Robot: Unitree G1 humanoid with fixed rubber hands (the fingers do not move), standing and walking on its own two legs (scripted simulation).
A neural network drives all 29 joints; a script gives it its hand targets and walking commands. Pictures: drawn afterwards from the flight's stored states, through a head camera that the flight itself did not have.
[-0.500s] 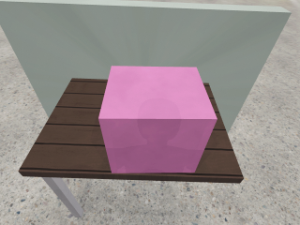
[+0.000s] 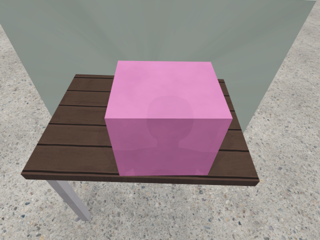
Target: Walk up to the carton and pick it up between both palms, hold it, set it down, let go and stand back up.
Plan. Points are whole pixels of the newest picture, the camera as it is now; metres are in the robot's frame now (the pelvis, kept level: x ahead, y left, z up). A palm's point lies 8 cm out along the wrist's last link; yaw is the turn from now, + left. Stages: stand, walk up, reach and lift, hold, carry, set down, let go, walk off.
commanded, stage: stand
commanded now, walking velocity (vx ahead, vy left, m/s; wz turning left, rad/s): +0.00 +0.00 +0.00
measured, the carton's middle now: (164, 119) +0.48 +0.00 +0.00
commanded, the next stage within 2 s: none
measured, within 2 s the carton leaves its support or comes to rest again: neither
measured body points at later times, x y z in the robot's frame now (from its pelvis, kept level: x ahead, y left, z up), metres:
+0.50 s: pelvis +0.01 +0.00 +0.00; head +0.01 -0.01 +0.45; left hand +0.07 +0.28 -0.14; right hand +0.07 -0.30 -0.14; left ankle +0.04 +0.11 -0.74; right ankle +0.03 -0.13 -0.74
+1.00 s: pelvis +0.04 +0.00 +0.00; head +0.05 +0.00 +0.45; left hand +0.11 +0.28 -0.14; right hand +0.10 -0.30 -0.14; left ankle +0.04 +0.11 -0.74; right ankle +0.03 -0.13 -0.74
